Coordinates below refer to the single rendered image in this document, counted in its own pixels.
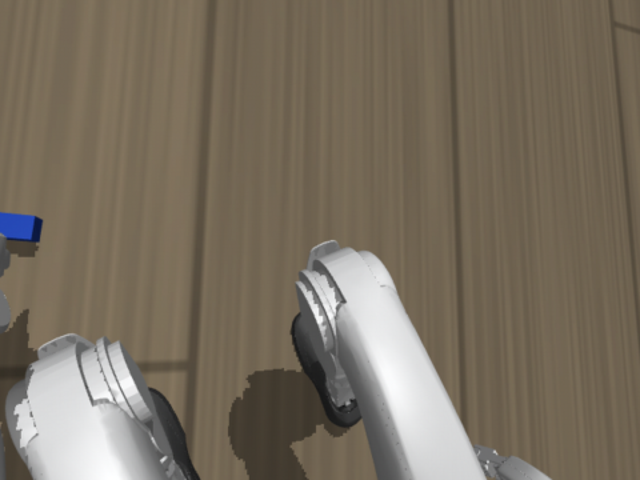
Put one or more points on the right robot foot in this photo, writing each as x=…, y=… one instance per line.
x=343, y=416

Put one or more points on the left robot foot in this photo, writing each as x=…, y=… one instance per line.
x=175, y=434

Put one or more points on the right robot hand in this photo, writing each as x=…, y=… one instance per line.
x=512, y=468

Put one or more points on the small box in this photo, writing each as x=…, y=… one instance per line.
x=20, y=227

